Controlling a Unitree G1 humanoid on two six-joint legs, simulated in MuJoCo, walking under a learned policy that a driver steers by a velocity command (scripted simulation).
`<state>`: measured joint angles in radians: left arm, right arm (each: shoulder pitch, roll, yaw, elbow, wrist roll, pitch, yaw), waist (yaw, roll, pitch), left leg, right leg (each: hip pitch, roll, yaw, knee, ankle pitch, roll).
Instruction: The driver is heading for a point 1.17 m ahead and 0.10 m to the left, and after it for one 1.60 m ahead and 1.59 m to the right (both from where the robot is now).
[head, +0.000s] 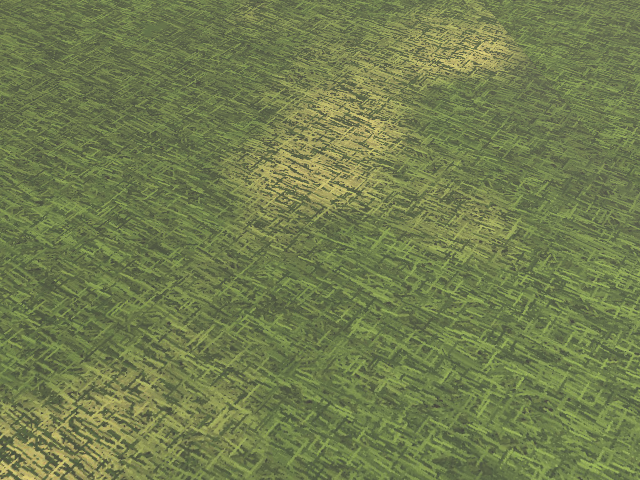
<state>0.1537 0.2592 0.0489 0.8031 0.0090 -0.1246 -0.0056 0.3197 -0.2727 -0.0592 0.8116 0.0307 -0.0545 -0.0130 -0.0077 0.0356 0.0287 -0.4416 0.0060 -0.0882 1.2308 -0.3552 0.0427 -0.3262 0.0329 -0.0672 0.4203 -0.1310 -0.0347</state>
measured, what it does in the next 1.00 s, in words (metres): walks ahead: left foot, then right foot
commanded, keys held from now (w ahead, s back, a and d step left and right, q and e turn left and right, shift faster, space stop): w+q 0.32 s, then w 0.26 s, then w+e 0.42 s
